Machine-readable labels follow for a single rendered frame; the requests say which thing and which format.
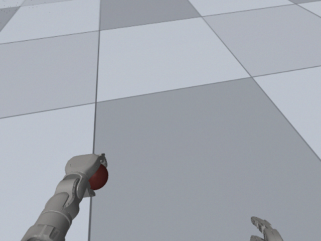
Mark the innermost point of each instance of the left robot arm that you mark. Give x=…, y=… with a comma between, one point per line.
x=56, y=218

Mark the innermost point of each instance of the right robot hand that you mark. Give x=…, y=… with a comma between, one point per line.
x=265, y=228

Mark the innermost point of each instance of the ball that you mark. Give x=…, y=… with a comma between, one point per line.
x=99, y=179

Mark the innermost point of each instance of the left robot hand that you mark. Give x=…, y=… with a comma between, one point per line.
x=88, y=165

